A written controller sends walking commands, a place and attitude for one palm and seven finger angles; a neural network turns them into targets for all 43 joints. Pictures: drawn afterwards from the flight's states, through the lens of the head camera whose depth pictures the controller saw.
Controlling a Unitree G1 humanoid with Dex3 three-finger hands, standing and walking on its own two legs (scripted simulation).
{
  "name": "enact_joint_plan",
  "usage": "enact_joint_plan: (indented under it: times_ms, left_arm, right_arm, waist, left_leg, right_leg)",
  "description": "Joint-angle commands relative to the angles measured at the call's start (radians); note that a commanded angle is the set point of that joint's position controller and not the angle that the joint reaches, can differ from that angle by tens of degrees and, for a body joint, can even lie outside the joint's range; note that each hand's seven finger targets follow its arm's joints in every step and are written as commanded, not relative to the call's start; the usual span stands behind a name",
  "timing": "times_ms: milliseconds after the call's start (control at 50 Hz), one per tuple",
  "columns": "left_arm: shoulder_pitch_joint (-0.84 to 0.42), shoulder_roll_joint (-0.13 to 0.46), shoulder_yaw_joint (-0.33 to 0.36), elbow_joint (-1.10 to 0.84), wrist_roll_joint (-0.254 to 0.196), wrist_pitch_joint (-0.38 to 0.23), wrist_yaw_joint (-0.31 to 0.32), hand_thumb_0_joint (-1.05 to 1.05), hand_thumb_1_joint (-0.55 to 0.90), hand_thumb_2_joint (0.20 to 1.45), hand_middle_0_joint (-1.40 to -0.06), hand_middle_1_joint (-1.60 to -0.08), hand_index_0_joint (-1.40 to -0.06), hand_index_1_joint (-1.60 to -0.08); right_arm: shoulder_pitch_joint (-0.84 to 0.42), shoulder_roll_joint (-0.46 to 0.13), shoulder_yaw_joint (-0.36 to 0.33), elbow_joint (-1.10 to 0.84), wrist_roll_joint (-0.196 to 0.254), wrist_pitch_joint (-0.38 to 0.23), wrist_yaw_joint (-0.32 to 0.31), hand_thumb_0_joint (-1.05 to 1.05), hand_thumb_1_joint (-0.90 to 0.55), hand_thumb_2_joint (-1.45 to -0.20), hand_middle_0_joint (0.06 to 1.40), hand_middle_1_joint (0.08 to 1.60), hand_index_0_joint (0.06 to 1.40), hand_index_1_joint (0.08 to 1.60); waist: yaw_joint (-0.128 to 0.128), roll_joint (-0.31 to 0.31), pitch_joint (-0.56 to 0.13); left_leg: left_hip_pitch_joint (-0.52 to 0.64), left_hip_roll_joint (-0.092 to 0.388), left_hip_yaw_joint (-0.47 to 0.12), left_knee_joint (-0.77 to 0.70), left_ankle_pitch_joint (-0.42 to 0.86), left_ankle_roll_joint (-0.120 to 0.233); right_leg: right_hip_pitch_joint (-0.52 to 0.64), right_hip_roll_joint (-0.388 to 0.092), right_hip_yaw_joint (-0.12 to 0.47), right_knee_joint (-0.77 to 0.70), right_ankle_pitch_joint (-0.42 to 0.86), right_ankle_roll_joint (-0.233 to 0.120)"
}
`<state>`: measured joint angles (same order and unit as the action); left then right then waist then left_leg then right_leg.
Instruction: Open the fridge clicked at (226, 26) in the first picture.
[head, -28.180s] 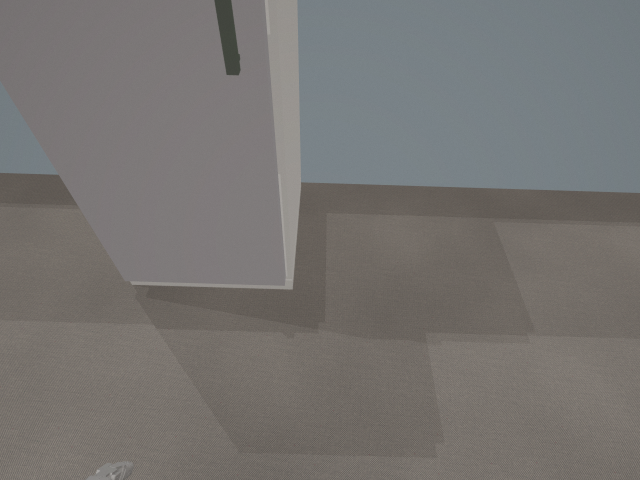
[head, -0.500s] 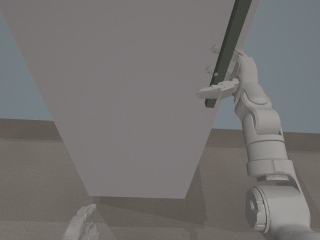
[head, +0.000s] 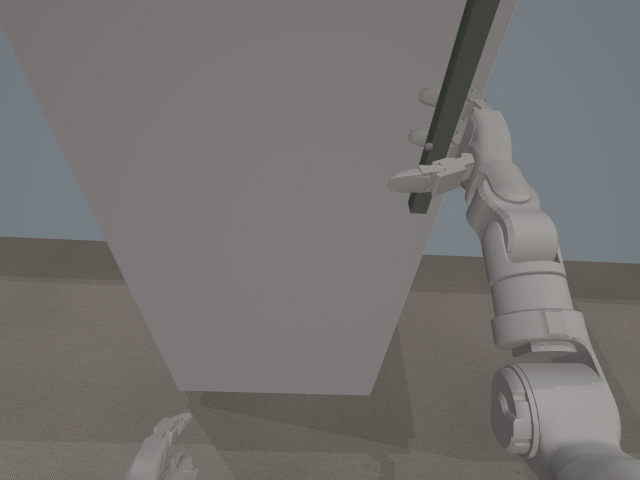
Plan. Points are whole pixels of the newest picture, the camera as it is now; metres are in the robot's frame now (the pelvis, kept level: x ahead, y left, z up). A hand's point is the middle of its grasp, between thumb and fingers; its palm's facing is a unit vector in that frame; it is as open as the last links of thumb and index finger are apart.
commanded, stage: grip the handle and tug to test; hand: right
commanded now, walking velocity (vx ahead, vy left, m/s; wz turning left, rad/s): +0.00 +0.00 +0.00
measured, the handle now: (442, 108) +0.49 -0.11 +0.26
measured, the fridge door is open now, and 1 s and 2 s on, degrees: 0 0 10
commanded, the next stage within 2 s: pull the door a little, standing still in 1.32 s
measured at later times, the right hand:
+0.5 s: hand (429, 145) +0.43 -0.09 +0.24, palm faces -0.03 +1.00 -0.02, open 7.0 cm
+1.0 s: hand (429, 145) +0.43 -0.09 +0.24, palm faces -0.02 +1.00 -0.02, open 5.9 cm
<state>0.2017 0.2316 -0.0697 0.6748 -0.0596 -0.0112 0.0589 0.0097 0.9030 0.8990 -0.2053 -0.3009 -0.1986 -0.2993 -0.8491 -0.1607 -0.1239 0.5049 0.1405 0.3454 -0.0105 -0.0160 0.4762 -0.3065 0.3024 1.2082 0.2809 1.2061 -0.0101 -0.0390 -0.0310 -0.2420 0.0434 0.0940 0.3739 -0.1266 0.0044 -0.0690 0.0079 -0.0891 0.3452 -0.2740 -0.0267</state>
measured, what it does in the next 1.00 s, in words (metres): stands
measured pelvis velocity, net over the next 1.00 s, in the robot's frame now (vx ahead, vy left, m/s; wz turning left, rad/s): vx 0.01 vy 0.00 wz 0.00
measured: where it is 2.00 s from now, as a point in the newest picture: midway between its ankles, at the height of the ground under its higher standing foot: outside the picture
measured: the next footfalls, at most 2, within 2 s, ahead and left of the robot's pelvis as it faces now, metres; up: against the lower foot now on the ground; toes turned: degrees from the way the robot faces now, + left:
none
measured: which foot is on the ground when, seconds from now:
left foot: down 0.00-1.00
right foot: down 0.00-1.00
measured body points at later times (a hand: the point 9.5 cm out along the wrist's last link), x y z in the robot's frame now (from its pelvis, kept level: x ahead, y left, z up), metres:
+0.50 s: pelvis +0.00 +0.00 +0.00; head +0.00 +0.02 +0.45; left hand +0.16 +0.23 -0.10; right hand +0.43 -0.15 +0.24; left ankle +0.04 +0.12 -0.74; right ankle -0.06 -0.09 -0.74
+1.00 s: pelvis +0.01 +0.00 +0.00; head +0.00 +0.02 +0.45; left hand +0.17 +0.22 -0.10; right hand +0.43 -0.14 +0.24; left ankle +0.04 +0.12 -0.74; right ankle -0.06 -0.09 -0.74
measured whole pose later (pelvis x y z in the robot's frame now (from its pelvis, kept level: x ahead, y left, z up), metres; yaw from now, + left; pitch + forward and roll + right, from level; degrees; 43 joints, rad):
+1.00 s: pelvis +0.01 +0.00 +0.00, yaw +0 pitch +0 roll +0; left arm 0.19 0.23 -0.07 0.66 -0.06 0.00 0.05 0.01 0.90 0.90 -0.21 -0.30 -0.20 -0.30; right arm -0.82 -0.15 -0.13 0.46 0.14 0.35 -0.02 0.00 -0.71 -0.79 0.38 1.37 0.34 1.38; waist -0.01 -0.05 -0.03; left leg -0.23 0.04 0.09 0.37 -0.13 0.00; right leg -0.06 0.01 -0.09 0.34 -0.28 -0.03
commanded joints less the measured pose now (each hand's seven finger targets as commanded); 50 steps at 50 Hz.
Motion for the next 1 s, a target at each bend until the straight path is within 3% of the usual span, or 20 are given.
enact_joint_plan:
  times_ms: [0, 80, 120, 160, 200, 260, 300, 340, 400, 480, 500, 540, 600, 640, 680, 720, 760, 800, 860, 980]
  left_arm:
    - [-0.099, 0.109, 0.041, -0.149, 0.006, -0.055, 0.006, 0.0, 0.9, 0.9, -0.2, -0.3, -0.2, -0.3]
    - [-0.096, 0.105, 0.042, -0.151, 0.007, -0.06, 0.0, 0.0, 0.9, 0.9, -0.2, -0.3, -0.2, -0.3]
    - [-0.096, 0.109, 0.043, -0.151, 0.005, -0.057, 0.002, 0.0, 0.9, 0.9, -0.2, -0.3, -0.2, -0.3]
    - [-0.099, 0.103, 0.043, -0.154, 0.003, -0.061, -0.001, 0.0, 0.9, 0.9, -0.2, -0.3, -0.2, -0.3]
    - [-0.098, 0.11, 0.048, -0.156, 0.007, -0.062, -0.002, 0.0, 0.9, 0.9, -0.2, -0.3, -0.2, -0.3]
    - [-0.105, 0.107, 0.043, -0.153, 0.004, -0.059, -0.001, 0.0, 0.9, 0.9, -0.2, -0.3, -0.2, -0.3]
    - [-0.105, 0.114, 0.047, -0.155, 0.006, -0.056, 0.0, 0.0, 0.9, 0.9, -0.2, -0.3, -0.2, -0.3]
    - [-0.112, 0.106, 0.042, -0.157, 0.003, -0.056, -0.001, 0.0, 0.9, 0.9, -0.2, -0.3, -0.2, -0.3]
    - [-0.11, 0.114, 0.046, -0.152, 0.003, -0.051, 0.001, 0.0, 0.9, 0.9, -0.2, -0.3, -0.2, -0.3]
    - [-0.11, 0.106, 0.043, -0.159, 0.006, -0.053, -0.002, 0.0, 0.9, 0.9, -0.2, -0.3, -0.2, -0.3]
    - [-0.116, 0.111, 0.046, -0.164, 0.006, -0.048, -0.001, 0.0, 0.9, 0.9, -0.2, -0.3, -0.2, -0.3]
    - [-0.12, 0.105, 0.04, -0.163, 0.001, -0.045, -0.003, 0.0, 0.9, 0.9, -0.2, -0.3, -0.2, -0.3]
    - [-0.119, 0.108, 0.046, -0.16, 0.003, -0.047, -0.001, 0.0, 0.9, 0.9, -0.2, -0.3, -0.2, -0.3]
    - [-0.111, 0.106, 0.043, -0.151, 0.005, -0.048, 0.002, 0.0, 0.9, 0.9, -0.2, -0.3, -0.2, -0.3]
    - [-0.111, 0.105, 0.042, -0.155, 0.007, -0.045, 0.001, 0.0, 0.9, 0.9, -0.2, -0.3, -0.2, -0.3]
    - [-0.123, 0.101, 0.042, -0.162, 0.005, -0.044, -0.002, 0.0, 0.9, 0.9, -0.2, -0.3, -0.2, -0.3]
    - [-0.114, 0.103, 0.043, -0.156, 0.007, -0.045, -0.002, 0.0, 0.9, 0.9, -0.2, -0.3, -0.2, -0.3]
    - [-0.124, 0.108, 0.043, -0.164, 0.005, -0.038, -0.001, 0.0, 0.9, 0.9, -0.2, -0.3, -0.2, -0.3]
    - [-0.121, 0.103, 0.04, -0.156, 0.004, -0.04, 0.001, 0.0, 0.9, 0.9, -0.2, -0.3, -0.2, -0.3]
    - [-0.127, 0.103, 0.039, -0.167, 0.005, -0.036, -0.004, 0.0, 0.9, 0.9, -0.2, -0.3, -0.2, -0.3]
  right_arm:
    - [-0.55, -0.157, -0.044, -0.217, 0.008, -0.091, 0.003, 0.0, 0.22, -0.42, 0.33, 1.24, 0.33, 1.24]
    - [-0.547, -0.109, -0.012, -0.234, 0.013, -0.103, 0.01, 0.0, 0.033, -0.5, 0.35, 1.267, 0.35, 1.267]
    - [-0.535, -0.14, -0.03, -0.229, 0.009, -0.107, 0.009, 0.0, -0.06, -0.54, 0.36, 1.28, 0.36, 1.28]
    - [-0.545, -0.085, 0.015, -0.253, 0.009, -0.108, 0.014, 0.0, -0.153, -0.58, 0.37, 1.293, 0.37, 1.293]
    - [-0.525, -0.122, -0.019, -0.268, 0.011, -0.11, 0.01, 0.0, -0.247, -0.62, 0.38, 1.307, 0.38, 1.307]
    - [-0.535, -0.103, -0.003, -0.258, 0.013, -0.099, 0.018, 0.0, -0.387, -0.68, 0.395, 1.327, 0.395, 1.327]
    - [-0.503, -0.146, -0.04, -0.248, 0.013, -0.098, 0.016, 0.0, -0.48, -0.72, 0.405, 1.34, 0.405, 1.34]
    - [-0.52, -0.118, -0.01, -0.279, 0.011, -0.097, 0.021, 0.0, -0.573, -0.76, 0.415, 1.353, 0.415, 1.353]
    - [-0.475, -0.148, -0.043, -0.233, 0.015, -0.087, 0.017, 0.0, -0.713, -0.82, 0.43, 1.373, 0.43, 1.373]
    - [-0.5, -0.13, -0.03, -0.285, 0.015, -0.088, 0.018, 0.0, -0.9, -0.9, 0.45, 1.4, 0.45, 1.4]
    - [-0.464, -0.164, -0.058, -0.279, 0.013, -0.089, 0.017, 0.0, -0.9, -0.9, 0.45, 1.4, 0.45, 1.4]
    - [-0.507, -0.098, 0.008, -0.291, 0.014, -0.083, 0.027, 0.0, -0.9, -0.9, 0.45, 1.4, 0.45, 1.4]
    - [-0.509, -0.091, 0.013, -0.268, 0.007, -0.078, 0.016, 0.0, -0.9, -0.9, 0.45, 1.4, 0.45, 1.4]
    - [-0.548, -0.106, 0.006, -0.267, 0.005, -0.076, 0.013, 0.0, -0.9, -0.9, 0.45, 1.4, 0.45, 1.4]
    - [-0.531, -0.124, -0.014, -0.281, 0.002, -0.076, 0.011, 0.0, -0.9, -0.9, 0.45, 1.4, 0.45, 1.4]
    - [-0.511, -0.085, 0.018, -0.292, 0.007, -0.078, 0.018, 0.0, -0.9, -0.9, 0.45, 1.4, 0.45, 1.4]
    - [-0.507, -0.11, -0.01, -0.283, 0.011, -0.079, 0.015, 0.0, -0.9, -0.9, 0.45, 1.4, 0.45, 1.4]
    - [-0.478, -0.13, -0.022, -0.266, 0.007, -0.075, 0.018, 0.0, -0.9, -0.9, 0.45, 1.4, 0.45, 1.4]
    - [-0.529, -0.115, -0.005, -0.275, 0.006, -0.075, 0.016, 0.0, -0.9, -0.9, 0.45, 1.4, 0.45, 1.4]
    - [-0.478, -0.097, -0.002, -0.306, 0.011, -0.072, 0.02, 0.0, -0.9, -0.9, 0.45, 1.4, 0.45, 1.4]
  waist:
    - [0.006, 0.071, -0.325]
    - [0.013, 0.082, -0.335]
    - [0.011, 0.094, -0.321]
    - [0.015, 0.066, -0.328]
    - [0.003, 0.078, -0.36]
    - [0.014, 0.081, -0.325]
    - [0.001, 0.106, -0.33]
    - [0.007, 0.047, -0.33]
    - [0.002, 0.118, -0.31]
    - [0.002, 0.063, -0.35]
    - [-0.011, 0.099, -0.361]
    - [0.011, 0.068, -0.321]
    - [0.013, 0.094, -0.313]
    - [0.02, 0.062, -0.322]
    - [0.01, 0.068, -0.342]
    - [0.009, 0.061, -0.346]
    - [0.008, 0.109, -0.342]
    - [-0.003, 0.106, -0.332]
    - [0.01, 0.059, -0.321]
    - [0.002, 0.086, -0.326]
  left_leg:
    - [0.241, -0.027, -0.057, 0.004, 0.238, 0.04]
    - [0.246, -0.029, -0.055, 0.012, 0.279, 0.038]
    - [0.247, -0.028, -0.053, 0.006, 0.267, 0.038]
    - [0.237, -0.03, -0.052, 0.013, 0.282, 0.041]
    - [0.258, -0.031, -0.051, 0.014, 0.299, 0.041]
    - [0.245, -0.03, -0.054, 0.008, 0.283, 0.037]
    - [0.261, -0.03, -0.054, 0.003, 0.274, 0.037]
    - [0.254, -0.028, -0.056, 0.009, 0.284, 0.04]
    - [0.249, -0.031, -0.053, 0.0, 0.263, 0.036]
    - [0.269, -0.029, -0.056, 0.015, 0.312, 0.04]
    - [0.287, -0.029, -0.054, 0.015, 0.322, 0.039]
    - [0.256, -0.028, -0.05, 0.012, 0.308, 0.039]
    - [0.231, -0.032, -0.049, 0.008, 0.276, 0.037]
    - [0.232, -0.029, -0.053, 0.009, 0.281, 0.037]
    - [0.26, -0.028, -0.053, 0.017, 0.312, 0.039]
    - [0.255, -0.028, -0.049, 0.019, 0.324, 0.04]
    - [0.259, -0.032, -0.047, 0.019, 0.322, 0.038]
    - [0.266, -0.03, -0.05, 0.013, 0.305, 0.038]
    - [0.245, -0.029, -0.05, 0.012, 0.291, 0.041]
    - [0.264, -0.031, -0.045, 0.015, 0.303, 0.042]
  right_leg:
    - [-0.032, -0.008, 0.073, -0.033, 0.33, 0.016]
    - [-0.027, -0.009, 0.069, -0.027, 0.357, 0.017]
    - [-0.032, -0.013, 0.07, -0.033, 0.352, 0.015]
    - [-0.014, -0.013, 0.071, -0.025, 0.374, 0.019]
    - [-0.004, -0.011, 0.071, -0.024, 0.396, 0.021]
    - [-0.023, -0.009, 0.066, -0.027, 0.354, 0.012]
    - [-0.029, -0.009, 0.067, -0.033, 0.348, 0.01]
    - [-0.021, -0.008, 0.065, -0.029, 0.362, 0.016]
    - [-0.033, -0.011, 0.067, -0.032, 0.338, 0.008]
    - [-0.02, -0.006, 0.064, -0.022, 0.381, 0.014]
    - [-0.02, -0.006, 0.064, -0.023, 0.393, 0.012]
    - [-0.024, -0.009, 0.066, -0.026, 0.381, 0.016]
    - [-0.011, -0.01, 0.071, -0.024, 0.362, 0.01]
    - [-0.013, -0.006, 0.067, -0.021, 0.357, 0.012]
    - [-0.017, -0.005, 0.066, -0.019, 0.384, 0.014]
    - [-0.001, -0.008, 0.066, -0.015, 0.41, 0.015]
    - [-0.012, -0.008, 0.07, -0.017, 0.398, 0.016]
    - [-0.023, -0.006, 0.067, -0.025, 0.379, 0.012]
    - [-0.018, -0.007, 0.069, -0.023, 0.372, 0.017]
    - [-0.02, -0.009, 0.071, -0.028, 0.388, 0.021]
